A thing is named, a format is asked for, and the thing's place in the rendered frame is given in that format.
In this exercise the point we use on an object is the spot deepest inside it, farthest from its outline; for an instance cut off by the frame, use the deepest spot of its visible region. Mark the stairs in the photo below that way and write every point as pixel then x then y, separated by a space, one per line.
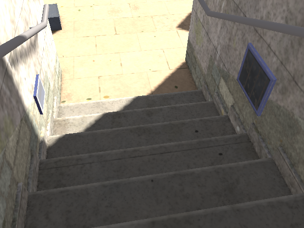
pixel 164 160

